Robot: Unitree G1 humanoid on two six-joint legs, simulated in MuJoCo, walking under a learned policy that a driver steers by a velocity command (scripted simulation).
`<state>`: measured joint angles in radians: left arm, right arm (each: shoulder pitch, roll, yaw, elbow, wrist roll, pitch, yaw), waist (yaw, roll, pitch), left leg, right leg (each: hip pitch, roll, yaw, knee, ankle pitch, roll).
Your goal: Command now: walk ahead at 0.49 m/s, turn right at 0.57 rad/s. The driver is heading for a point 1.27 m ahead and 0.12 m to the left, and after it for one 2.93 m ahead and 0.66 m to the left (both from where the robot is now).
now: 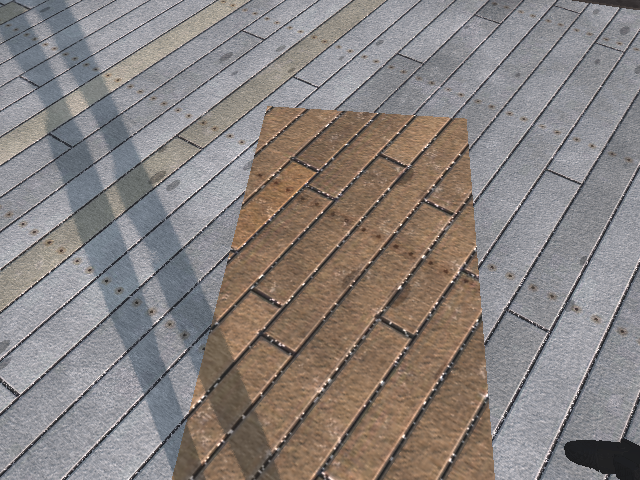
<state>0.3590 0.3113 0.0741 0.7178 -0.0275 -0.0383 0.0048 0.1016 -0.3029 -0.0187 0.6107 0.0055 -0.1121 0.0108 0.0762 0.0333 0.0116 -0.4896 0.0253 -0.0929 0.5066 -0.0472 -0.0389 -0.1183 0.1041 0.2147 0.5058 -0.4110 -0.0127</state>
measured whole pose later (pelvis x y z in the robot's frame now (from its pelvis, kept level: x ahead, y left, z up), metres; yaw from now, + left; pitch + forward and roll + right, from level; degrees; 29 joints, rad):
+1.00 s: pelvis +0.50 +0.02 -0.01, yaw +14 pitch +1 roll -2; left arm 0.34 0.31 0.09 0.85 -0.03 -0.05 0.01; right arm 0.07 -0.28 -0.05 0.60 0.02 -0.02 0.06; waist 0.07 0.03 0.05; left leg -0.52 0.03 0.04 0.60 -0.12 0.10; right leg 0.09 -0.06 -0.27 0.39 -0.46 0.07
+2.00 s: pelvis +1.06 +0.12 +0.01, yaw -5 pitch +2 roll -1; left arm 0.35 0.30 0.07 0.73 -0.02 -0.03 0.01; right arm 0.06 -0.29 -0.03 0.67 0.00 -0.11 0.02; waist 0.08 0.03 0.02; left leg -0.52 0.01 -0.09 0.49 0.01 -0.04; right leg -0.10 0.11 0.19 0.44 -0.36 -0.04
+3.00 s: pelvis +1.18 +0.16 +0.01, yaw +23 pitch +1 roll -1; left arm 0.14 0.33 0.09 0.74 0.01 0.02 0.03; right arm 0.18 -0.30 -0.07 0.62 0.00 0.03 0.00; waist 0.00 -0.04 0.06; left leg -0.29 -0.03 -0.03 0.51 -0.24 0.04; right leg -0.48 -0.03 0.01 1.06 -0.49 0.07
